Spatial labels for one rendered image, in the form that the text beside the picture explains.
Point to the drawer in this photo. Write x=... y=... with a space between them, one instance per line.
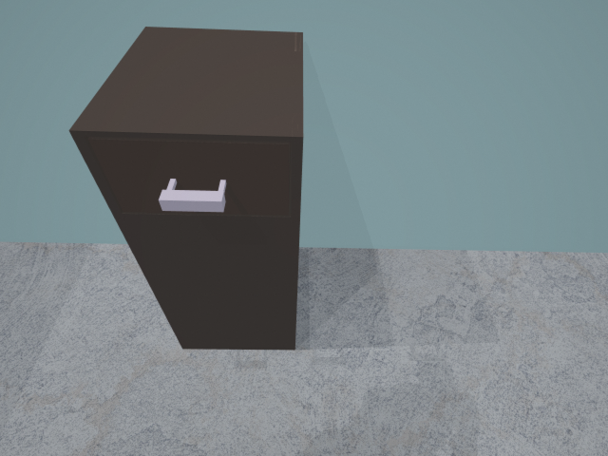
x=257 y=174

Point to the handle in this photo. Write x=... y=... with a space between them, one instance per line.
x=192 y=200

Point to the cabinet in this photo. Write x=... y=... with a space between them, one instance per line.
x=224 y=282

